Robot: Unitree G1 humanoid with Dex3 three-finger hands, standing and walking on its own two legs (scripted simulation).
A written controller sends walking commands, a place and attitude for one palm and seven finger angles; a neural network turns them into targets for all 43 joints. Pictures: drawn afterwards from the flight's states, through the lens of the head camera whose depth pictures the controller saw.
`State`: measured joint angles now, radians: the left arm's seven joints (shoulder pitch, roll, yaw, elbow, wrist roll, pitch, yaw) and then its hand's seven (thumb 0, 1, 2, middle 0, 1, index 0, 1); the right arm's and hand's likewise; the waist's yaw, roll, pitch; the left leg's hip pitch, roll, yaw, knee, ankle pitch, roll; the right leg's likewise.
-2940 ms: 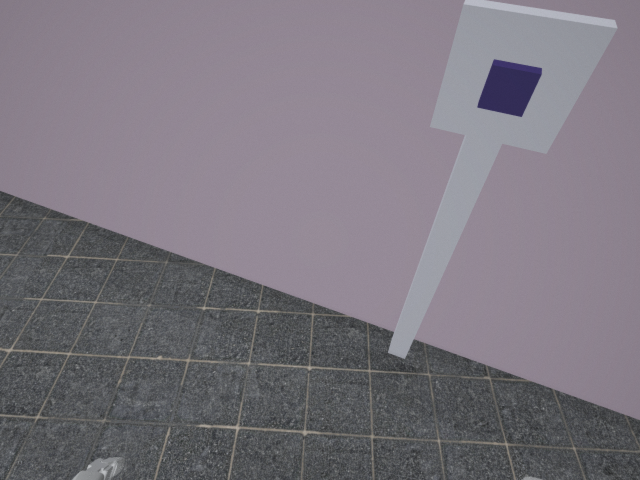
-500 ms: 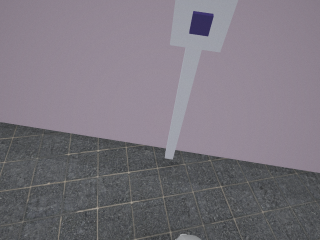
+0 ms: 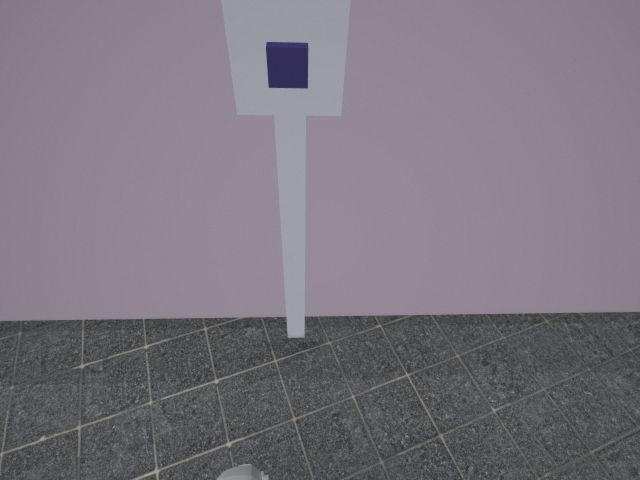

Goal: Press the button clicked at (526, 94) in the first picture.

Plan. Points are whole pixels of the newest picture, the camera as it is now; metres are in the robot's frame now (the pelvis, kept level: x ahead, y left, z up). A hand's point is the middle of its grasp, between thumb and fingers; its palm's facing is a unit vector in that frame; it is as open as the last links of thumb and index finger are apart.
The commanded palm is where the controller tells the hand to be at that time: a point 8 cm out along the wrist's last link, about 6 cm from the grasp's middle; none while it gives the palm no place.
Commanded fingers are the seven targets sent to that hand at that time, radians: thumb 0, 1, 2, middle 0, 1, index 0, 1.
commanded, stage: take the last steps up to it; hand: left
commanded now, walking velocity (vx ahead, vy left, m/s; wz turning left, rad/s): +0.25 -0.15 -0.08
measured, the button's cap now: (287, 64) +0.67 +0.08 +0.20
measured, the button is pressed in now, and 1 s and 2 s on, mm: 0 0 0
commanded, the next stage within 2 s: come to a stop and stand still in 0.28 s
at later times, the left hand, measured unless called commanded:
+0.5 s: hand (222, 436) +0.22 +0.16 -0.17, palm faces -0.03 -0.98 -0.17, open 7.4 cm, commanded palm none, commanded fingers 0.00 0.90 0.90 -0.20 -0.30 -0.20 -0.30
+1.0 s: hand (208, 435) +0.23 +0.18 -0.19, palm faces +0.06 -0.97 -0.22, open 7.4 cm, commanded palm none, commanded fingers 0.00 0.90 0.90 -0.20 -0.30 -0.20 -0.30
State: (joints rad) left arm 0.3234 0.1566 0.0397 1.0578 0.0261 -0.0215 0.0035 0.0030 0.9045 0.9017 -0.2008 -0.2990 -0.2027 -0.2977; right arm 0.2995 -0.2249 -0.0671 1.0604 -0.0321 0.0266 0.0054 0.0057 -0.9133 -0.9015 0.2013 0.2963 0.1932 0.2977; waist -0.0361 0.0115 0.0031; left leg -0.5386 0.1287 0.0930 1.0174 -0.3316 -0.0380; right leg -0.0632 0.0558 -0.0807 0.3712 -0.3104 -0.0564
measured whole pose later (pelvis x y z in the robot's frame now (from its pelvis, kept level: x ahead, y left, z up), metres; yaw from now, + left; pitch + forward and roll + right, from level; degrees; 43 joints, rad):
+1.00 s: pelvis +0.15 -0.02 -0.02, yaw -1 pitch -1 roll -1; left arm 0.17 0.23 0.08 0.97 0.03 0.06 0.03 0.00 0.90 0.90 -0.20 -0.30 -0.21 -0.30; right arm 0.16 -0.20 -0.06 0.95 -0.02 0.03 0.00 0.00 -0.92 -0.90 0.20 0.30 0.19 0.30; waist 0.02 -0.06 0.04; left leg -0.28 0.01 0.07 0.65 -0.36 0.02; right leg -0.45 -0.11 -0.06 0.68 -0.30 0.03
